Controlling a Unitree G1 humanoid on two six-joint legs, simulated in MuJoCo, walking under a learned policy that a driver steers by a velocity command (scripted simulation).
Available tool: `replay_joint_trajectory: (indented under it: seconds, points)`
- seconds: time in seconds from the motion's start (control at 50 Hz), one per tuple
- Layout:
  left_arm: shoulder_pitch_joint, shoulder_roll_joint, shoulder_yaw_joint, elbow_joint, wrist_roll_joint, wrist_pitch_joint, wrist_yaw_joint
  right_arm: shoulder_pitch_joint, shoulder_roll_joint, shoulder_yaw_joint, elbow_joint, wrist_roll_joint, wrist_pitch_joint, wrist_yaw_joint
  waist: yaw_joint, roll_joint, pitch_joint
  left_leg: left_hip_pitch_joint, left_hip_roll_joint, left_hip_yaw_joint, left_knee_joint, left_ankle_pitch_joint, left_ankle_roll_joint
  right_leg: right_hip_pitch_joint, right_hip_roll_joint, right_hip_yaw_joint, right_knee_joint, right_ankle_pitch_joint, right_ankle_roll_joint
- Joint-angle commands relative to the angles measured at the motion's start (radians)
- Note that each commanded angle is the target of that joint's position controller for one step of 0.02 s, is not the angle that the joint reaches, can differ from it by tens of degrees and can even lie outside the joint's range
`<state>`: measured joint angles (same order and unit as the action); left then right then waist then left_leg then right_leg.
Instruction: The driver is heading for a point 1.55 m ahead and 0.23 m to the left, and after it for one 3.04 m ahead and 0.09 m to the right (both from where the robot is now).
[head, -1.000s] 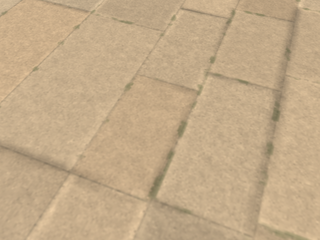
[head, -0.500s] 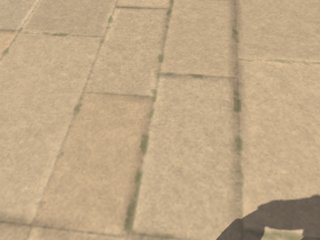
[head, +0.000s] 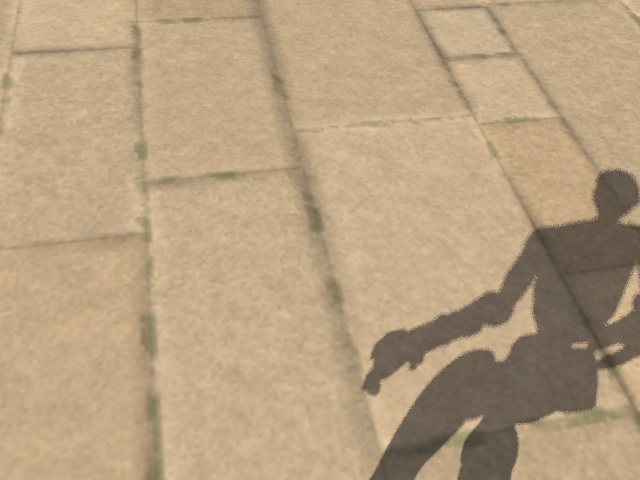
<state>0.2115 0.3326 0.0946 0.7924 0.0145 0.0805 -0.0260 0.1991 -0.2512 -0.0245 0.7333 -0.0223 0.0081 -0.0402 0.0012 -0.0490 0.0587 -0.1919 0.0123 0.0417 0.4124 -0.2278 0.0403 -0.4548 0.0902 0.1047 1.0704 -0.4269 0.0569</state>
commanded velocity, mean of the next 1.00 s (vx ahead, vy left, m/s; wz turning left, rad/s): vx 0.12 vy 0.00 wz -0.09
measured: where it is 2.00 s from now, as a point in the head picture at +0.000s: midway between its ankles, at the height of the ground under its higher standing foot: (297, 429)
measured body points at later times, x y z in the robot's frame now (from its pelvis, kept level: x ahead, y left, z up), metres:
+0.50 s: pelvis -0.02 -0.02 -0.01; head -0.01 -0.03 +0.44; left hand +0.12 +0.21 -0.13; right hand +0.02 -0.29 -0.15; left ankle -0.02 +0.11 -0.75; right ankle -0.03 -0.12 -0.75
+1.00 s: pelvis +0.06 -0.04 +0.00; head +0.07 -0.06 +0.45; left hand +0.05 +0.22 -0.14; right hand +0.11 -0.30 -0.15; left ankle +0.04 +0.09 -0.68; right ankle +0.00 -0.12 -0.75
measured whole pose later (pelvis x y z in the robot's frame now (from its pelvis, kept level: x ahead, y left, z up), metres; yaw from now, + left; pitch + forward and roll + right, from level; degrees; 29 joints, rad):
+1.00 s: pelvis +0.06 -0.04 +0.00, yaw -3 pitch +0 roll +0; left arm 0.40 0.23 0.03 1.05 0.02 -0.07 0.00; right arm 0.26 -0.25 -0.06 0.98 -0.03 -0.04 0.03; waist 0.02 0.03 0.00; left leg -0.41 0.02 0.01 0.97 -0.32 0.08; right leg -0.06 0.06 -0.03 0.33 -0.27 -0.07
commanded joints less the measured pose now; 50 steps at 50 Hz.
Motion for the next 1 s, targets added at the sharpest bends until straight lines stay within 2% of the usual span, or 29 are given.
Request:
replay_joint_trajectory:
  seconds: [0.02, 0.12, 0.16, 0.18, 0.2, 0.22, 0.24, 0.28, 0.32, 0.36, 0.4, 0.44, 0.48, 0.5, 0.52, 0.56, 0.6, 0.64, 0.68, 0.74, 0.78, 0.82, 0.84, 0.86, 0.88, 0.9, 0.92, 0.94, 1.0]
  points:
    - [-0.013, 0.034, -0.004, -0.061, -0.003, -0.005, 0.002, 0.051, -0.163, -0.044, -0.024, -0.001, -0.013, 0.005, -0.024, 0.213, -0.093, 0.184, 0.229, -0.166, -0.048, 0.566, 0.175, -0.05, -0.003, -0.026, -0.123, -0.023, 0.002]
    - [-0.027, 0.016, -0.03, -0.056, -0.015, -0.01, 0.015, 0.045, -0.187, -0.051, 0.002, -0.003, -0.004, 0.028, -0.029, 0.254, -0.101, 0.101, 0.226, -0.158, -0.01, 0.569, 0.173, 0.169, -0.022, -0.117, -0.424, -0.026, -0.04]
    - [0.026, 0.002, -0.04, -0.03, -0.009, -0.026, 0.022, 0.031, -0.185, -0.05, 0.017, 0.009, 0.008, 0.03, 0.018, 0.215, -0.096, 0.041, 0.204, -0.139, 0.045, 0.513, 0.123, 0.315, -0.032, -0.131, -0.718, 0.2, -0.068]
    - [0.022, 0.03, -0.04, -0.028, 0.006, -0.039, 0.029, 0.059, -0.165, -0.045, 0.026, 0.009, 0.007, 0.03, 0.013, 0.156, -0.108, -0.041, 0.186, -0.128, 0.071, 0.386, 0.064, 0.431, -0.09, -0.046, -0.816, 0.317, -0.085]
    - [0.039, 0.096, -0.036, -0.037, 0.024, -0.054, 0.035, 0.099, -0.095, -0.027, 0.003, 0.001, 0.005, 0.037, -0.012, -0.057, -0.163, -0.161, 0.112, -0.058, 0.212, 0.05, 0.003, 0.56, -0.329, 0.219, -0.847, 0.455, -0.121]
    - [-0.01, 0.118, -0.037, -0.03, 0.007, -0.061, 0.042, 0.067, -0.063, -0.014, 0.0, 0.016, 0.02, 0.023, -0.004, -0.185, -0.103, -0.127, 0.019, -0.025, 0.205, -0.315, -0.021, 0.34, -0.437, 0.272, -0.799, 0.655, -0.257]
    - [-0.035, 0.061, -0.051, -0.03, 0.008, -0.07, 0.041, 0.055, -0.108, -0.024, 0.016, 0.016, 0.034, 0.016, 0.001, -0.11, -0.065, -0.112, 0.031, -0.059, 0.279, -0.326, -0.028, 0.329, -0.409, 0.242, -0.792, 0.652, -0.298]
    - [-0.088, 0.018, -0.072, -0.016, 0.012, -0.075, 0.05, 0.05, -0.111, -0.029, 0.043, 0.019, 0.037, 0.02, -0.019, -0.1, -0.03, -0.121, 0.024, -0.072, 0.281, -0.252, -0.033, 0.316, -0.32, 0.154, -0.803, 0.586, -0.253]
    - [-0.078, 0.027, -0.074, 0.006, 0.003, -0.08, 0.059, 0.082, -0.111, -0.031, 0.076, 0.006, 0.035, 0.024, -0.023, -0.109, -0.058, -0.103, 0.009, -0.058, 0.274, -0.199, -0.048, 0.358, -0.275, 0.095, -0.768, 0.724, -0.228]
    - [-0.066, 0.022, -0.078, 0.029, -0.002, -0.083, 0.059, 0.094, -0.087, -0.023, 0.1, 0.01, 0.033, 0.023, -0.018, -0.081, -0.081, -0.063, 0.004, -0.051, 0.233, -0.189, -0.059, 0.365, -0.267, 0.073, -0.748, 0.737, -0.226]
    - [-0.07, 0.022, -0.079, 0.05, -0.001, -0.081, 0.059, 0.086, -0.073, -0.018, 0.118, 0.015, 0.034, 0.016, -0.014, -0.079, -0.067, -0.027, 0.001, -0.042, 0.14, -0.146, -0.063, 0.341, -0.258, 0.081, -0.742, 0.64, -0.22]
    - [-0.086, 0.03, -0.075, 0.067, -0.006, -0.077, 0.059, 0.106, -0.068, -0.012, 0.146, 0.01, 0.029, 0.01, -0.035, -0.054, -0.056, 0.075, 0.012, -0.045, -0.037, 0.063, -0.06, 0.28, -0.234, 0.084, -0.737, 0.481, -0.179]
    - [-0.052, 0.017, -0.075, 0.089, -0.004, -0.079, 0.054, 0.104, -0.111, -0.013, 0.156, -0.006, 0.011, 0.01, -0.011, -0.004, -0.051, 0.155, 0.106, -0.142, -0.074, 0.195, -0.049, 0.205, -0.189, 0.086, -0.747, 0.272, -0.128]
    - [-0.022, -0.001, -0.072, 0.105, -0.01, -0.075, 0.049, 0.071, -0.145, -0.023, 0.179, 0.01, 0.009, 0.015, 0.031, 0.108, 0.004, 0.051, 0.095, -0.138, -0.038, 0.175, -0.029, 0.238, -0.137, 0.045, -0.788, 0.245, -0.12]
    - [-0.035, 0.013, -0.071, 0.129, -0.007, -0.073, 0.051, 0.07, -0.101, -0.015, 0.186, 0.011, 0.004, 0.022, -0.001, 0.093, 0.008, 0.011, 0.088, -0.137, -0.064, 0.12, -0.026, 0.291, -0.139, 0.037, -0.766, 0.26, -0.116]
    - [-0.039, 0.014, -0.067, 0.151, -0.007, -0.074, 0.053, 0.075, -0.089, -0.01, 0.209, 0.006, -0.003, 0.02, -0.003, 0.101, -0.001, 0.0, 0.079, -0.134, -0.091, 0.099, -0.029, 0.325, -0.147, 0.035, -0.742, 0.307, -0.117]
    - [-0.025, 0.024, -0.06, 0.172, -0.005, -0.072, 0.05, 0.097, -0.1, -0.016, 0.231, 0.004, -0.004, 0.017, -0.004, 0.089, -0.034, 0.019, 0.045, -0.114, -0.074, -0.129, -0.009, 0.306, -0.121, 0.025, -0.729, 0.083, -0.136]
    - [-0.022, 0.033, -0.051, 0.176, 0.002, -0.064, 0.045, 0.096, -0.113, -0.024, 0.225, -0.002, 0.005, 0.022, -0.01, 0.076, 0.034, -0.046, 0.039, -0.146, -0.071, -0.43, 0.032, 0.192, -0.099, 0.029, -0.707, -0.214, -0.164]
    - [-0.049, 0.009, -0.054, 0.161, 0.003, -0.069, 0.038, 0.137, -0.11, -0.025, 0.233, 0.0, 0.005, 0.023, -0.033, 0.107, 0.098, -0.04, 0.084, -0.241, -0.112, -0.535, 0.077, 0.076, -0.087, 0.028, -0.649, -0.246, -0.168]
    - [-0.104, -0.034, -0.064, 0.129, 0.019, -0.099, 0.024, 0.212, -0.161, -0.052, 0.27, 0.0, -0.009, 0.021, -0.059, 0.225, 0.078, 0.065, 0.276, -0.488, -0.289, -0.534, 0.176, 0.001, -0.058, -0.129, -0.418, 0.044, -0.128]
    - [-0.083, -0.011, -0.058, 0.125, 0.012, -0.116, 0.014, 0.168, -0.159, -0.056, 0.259, -0.003, -0.02, 0.028, -0.031, 0.193, 0.06, 0.028, 0.272, -0.459, -0.302, -0.477, 0.177, 0.044, -0.082, -0.12, -0.398, -0.015, -0.135]
    - [0.031, -0.038, -0.061, 0.16, 0.005, -0.13, 0.009, 0.082, -0.148, -0.058, 0.244, 0.011, -0.023, 0.034, 0.042, 0.197, 0.075, -0.119, 0.198, -0.33, -0.247, -0.427, 0.138, 0.256, -0.064, -0.163, -0.563, 0.05, -0.156]
    - [0.132, -0.038, -0.056, 0.204, 0.0, -0.135, 0.014, 0.049, -0.136, -0.059, 0.233, 0.012, -0.023, 0.035, 0.082, 0.169, 0.072, -0.219, 0.141, -0.263, -0.172, -0.409, 0.115, 0.417, -0.028, -0.182, -0.647, 0.102, -0.157]
    - [0.236, -0.003, -0.045, 0.241, 0.005, -0.141, 0.025, 0.018, -0.11, -0.053, 0.214, 0.007, -0.03, 0.035, 0.12, 0.082, 0.061, -0.343, 0.087, -0.196, -0.033, -0.36, 0.088, 0.568, -0.077, -0.088, -0.715, 0.065, -0.165]
    - [0.362, 0.085, -0.024, 0.261, 0.017, -0.15, 0.036, -0.021, -0.025, -0.029, 0.173, 0.014, -0.041, 0.043, 0.163, -0.169, 0.011, -0.497, -0.035, -0.04, 0.296, -0.298, 0.039, 0.678, -0.323, 0.315, -0.908, -0.239, -0.225]
    - [0.408, 0.132, -0.012, 0.282, 0.014, -0.148, 0.033, -0.054, -0.061, -0.037, 0.144, -0.006, -0.049, 0.046, 0.153, -0.179, 0.056, -0.602, -0.058, -0.037, 0.489, -0.319, 0.049, 0.627, -0.463, 0.55, -0.988, -0.319, -0.295]
    - [0.315, 0.087, -0.024, 0.259, 0.017, -0.148, 0.034, -0.05, -0.09, -0.045, 0.149, -0.013, -0.054, 0.053, 0.09, -0.056, 0.109, -0.616, 0.007, -0.092, 0.593, -0.24, 0.065, 0.555, -0.453, 0.493, -0.964, -0.278, -0.31]
    - [0.239, 0.05, -0.033, 0.231, 0.013, -0.156, 0.032, -0.021, -0.073, -0.041, 0.169, -0.006, -0.063, 0.065, 0.048, -0.017, 0.109, -0.594, 0.036, -0.096, 0.617, -0.156, 0.066, 0.519, -0.403, 0.401, -0.964, -0.187, -0.289]
    - [0.21, -0.001, -0.051, 0.225, 0.006, -0.178, 0.034, -0.02, -0.063, -0.04, 0.183, -0.019, -0.064, 0.085, 0.016, -0.018, 0.062, -0.537, 0.064, -0.045, 0.603, -0.02, 0.026, 0.517, -0.308, 0.184, -0.976, 0.177, -0.25]
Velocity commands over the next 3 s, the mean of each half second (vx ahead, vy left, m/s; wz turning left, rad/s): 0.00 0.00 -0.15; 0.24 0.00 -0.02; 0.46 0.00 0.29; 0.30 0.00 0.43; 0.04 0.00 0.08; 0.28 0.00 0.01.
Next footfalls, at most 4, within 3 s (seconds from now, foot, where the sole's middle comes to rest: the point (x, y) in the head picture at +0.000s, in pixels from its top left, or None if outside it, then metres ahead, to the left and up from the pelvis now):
0.18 right None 0.01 -0.12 -0.78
0.46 left None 0.02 0.11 -0.78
1.30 left None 0.39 0.04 -0.78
1.82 right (321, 365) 0.72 -0.03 -0.78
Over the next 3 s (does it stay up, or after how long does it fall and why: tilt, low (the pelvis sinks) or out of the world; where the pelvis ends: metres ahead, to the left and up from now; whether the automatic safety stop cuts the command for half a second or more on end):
stays up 0.74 0.04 0.00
